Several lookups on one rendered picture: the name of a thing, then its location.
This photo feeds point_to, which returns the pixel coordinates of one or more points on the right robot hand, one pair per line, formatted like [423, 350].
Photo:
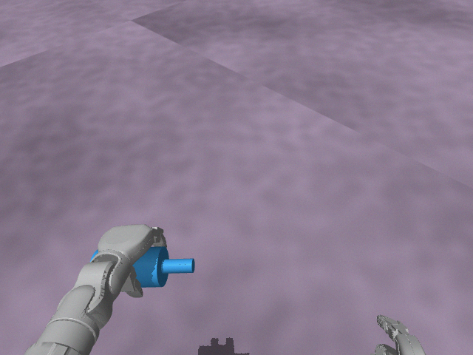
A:
[405, 344]

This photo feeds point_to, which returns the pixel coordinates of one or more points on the bottle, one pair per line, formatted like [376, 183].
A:
[153, 268]

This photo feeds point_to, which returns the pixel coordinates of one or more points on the left robot hand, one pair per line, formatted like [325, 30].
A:
[133, 241]

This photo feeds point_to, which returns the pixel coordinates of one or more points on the left robot arm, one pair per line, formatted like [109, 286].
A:
[86, 308]

